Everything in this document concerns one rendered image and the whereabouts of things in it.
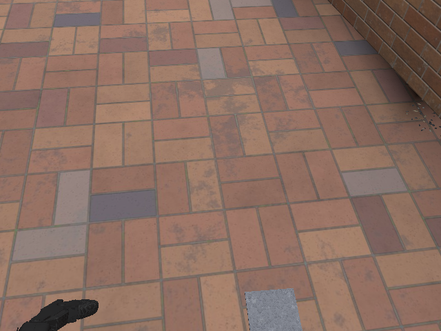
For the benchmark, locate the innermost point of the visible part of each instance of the robot left hand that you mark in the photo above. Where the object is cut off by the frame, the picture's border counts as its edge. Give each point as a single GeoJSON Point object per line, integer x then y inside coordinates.
{"type": "Point", "coordinates": [57, 314]}

